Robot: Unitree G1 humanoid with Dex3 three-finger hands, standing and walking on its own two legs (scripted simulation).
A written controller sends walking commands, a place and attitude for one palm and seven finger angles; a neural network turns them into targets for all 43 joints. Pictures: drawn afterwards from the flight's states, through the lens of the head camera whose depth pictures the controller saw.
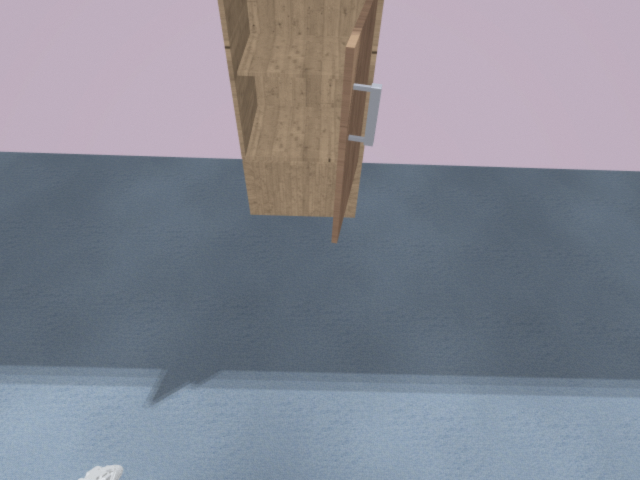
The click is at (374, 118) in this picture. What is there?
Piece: cupboard door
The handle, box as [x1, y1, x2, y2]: [348, 83, 381, 145]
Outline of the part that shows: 354,83 353,89 369,91 370,97 365,135 363,137 349,135 348,139 362,141 364,143 363,144 372,145 381,84 372,83 371,86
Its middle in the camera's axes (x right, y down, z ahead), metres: +0.10 -0.29 +0.91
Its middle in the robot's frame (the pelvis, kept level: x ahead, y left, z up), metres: +0.89 -0.05 -0.01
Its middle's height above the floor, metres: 0.76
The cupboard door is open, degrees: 78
